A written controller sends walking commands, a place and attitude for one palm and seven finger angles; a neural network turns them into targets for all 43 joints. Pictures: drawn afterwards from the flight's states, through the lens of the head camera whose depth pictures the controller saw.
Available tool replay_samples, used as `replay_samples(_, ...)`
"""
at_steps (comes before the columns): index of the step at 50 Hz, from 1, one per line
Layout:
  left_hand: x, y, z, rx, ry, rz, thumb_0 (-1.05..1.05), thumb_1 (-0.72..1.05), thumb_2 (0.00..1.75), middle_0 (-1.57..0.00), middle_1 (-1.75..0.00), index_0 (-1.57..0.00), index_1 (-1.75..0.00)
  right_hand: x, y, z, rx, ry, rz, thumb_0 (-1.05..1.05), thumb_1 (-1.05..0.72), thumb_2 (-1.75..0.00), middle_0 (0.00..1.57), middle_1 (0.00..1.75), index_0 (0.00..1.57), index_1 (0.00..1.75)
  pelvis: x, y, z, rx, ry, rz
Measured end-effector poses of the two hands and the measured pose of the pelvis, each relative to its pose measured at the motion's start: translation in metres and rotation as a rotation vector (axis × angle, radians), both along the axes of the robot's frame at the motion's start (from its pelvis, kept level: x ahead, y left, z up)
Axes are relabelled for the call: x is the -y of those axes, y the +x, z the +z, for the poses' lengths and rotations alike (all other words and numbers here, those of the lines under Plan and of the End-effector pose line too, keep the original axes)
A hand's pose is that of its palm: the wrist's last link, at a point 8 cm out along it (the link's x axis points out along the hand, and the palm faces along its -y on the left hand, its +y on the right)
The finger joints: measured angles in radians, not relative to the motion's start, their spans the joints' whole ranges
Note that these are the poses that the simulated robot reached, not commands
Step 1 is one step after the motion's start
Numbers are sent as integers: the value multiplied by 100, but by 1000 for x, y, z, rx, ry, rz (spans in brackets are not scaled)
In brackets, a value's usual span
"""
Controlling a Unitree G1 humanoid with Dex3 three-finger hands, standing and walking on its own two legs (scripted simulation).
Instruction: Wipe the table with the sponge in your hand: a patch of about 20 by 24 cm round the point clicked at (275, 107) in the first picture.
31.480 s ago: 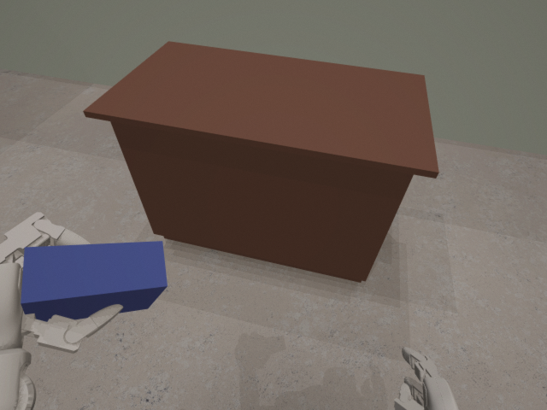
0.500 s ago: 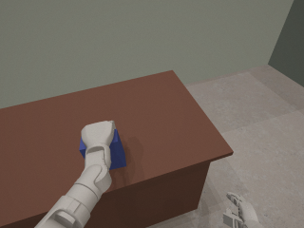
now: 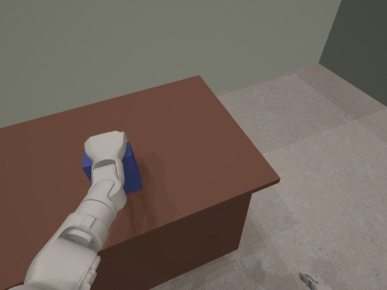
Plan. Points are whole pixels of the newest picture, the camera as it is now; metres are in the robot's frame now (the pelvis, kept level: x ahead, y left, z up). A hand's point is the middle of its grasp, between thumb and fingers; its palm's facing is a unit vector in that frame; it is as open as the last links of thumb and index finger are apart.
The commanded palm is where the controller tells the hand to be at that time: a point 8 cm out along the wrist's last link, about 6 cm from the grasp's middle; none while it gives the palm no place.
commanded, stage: wipe forward along the third lane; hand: left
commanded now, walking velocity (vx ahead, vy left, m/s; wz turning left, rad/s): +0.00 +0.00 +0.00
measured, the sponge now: (117, 177) +0.38 +0.22 -0.01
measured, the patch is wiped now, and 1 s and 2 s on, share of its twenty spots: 0.85 1.00 1.00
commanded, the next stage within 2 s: wipe back along the third lane in 0.96 s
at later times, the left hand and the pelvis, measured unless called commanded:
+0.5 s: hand (109, 147) +0.44 +0.24 +0.04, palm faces -0.10 +0.00 -1.00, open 9.7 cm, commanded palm +0.42 +0.24 +0.07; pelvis +0.00 +0.02 +0.00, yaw -1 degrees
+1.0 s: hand (104, 136) +0.47 +0.27 +0.04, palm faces -0.09 +0.01 -1.00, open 9.7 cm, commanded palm +0.46 +0.26 +0.06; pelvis +0.00 +0.04 -0.01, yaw -2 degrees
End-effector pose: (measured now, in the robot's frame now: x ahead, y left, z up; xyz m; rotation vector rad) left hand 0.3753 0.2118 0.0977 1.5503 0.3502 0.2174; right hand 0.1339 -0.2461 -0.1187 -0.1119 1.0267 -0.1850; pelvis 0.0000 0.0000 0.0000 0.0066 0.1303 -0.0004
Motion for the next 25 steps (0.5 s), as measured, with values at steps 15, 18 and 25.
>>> replay_samples(15, -16, 31, 1, -10, 3, -2, 0, -52, 111, -79, -137, -80, -138, 1, -25, -3, -59, -24, -41, 1, -90, -90, 20, 30, 20, 30, -8, 2, -1, -44, -10, -7)
replay_samples(18, -19, 36, 1, -11, 6, -3, 0, -52, 111, -79, -137, -80, -138, -1, -28, -3, -68, -28, -46, 1, -90, -90, 20, 30, 20, 30, -11, 3, -1, -53, -12, -8)
replay_samples(25, -25, 49, 1, -13, 12, -5, 0, -52, 111, -79, -137, -80, -138, -8, -33, -4, -90, -31, -54, 0, -90, -90, 20, 30, 20, 30, -20, 5, -2, -73, -18, -10)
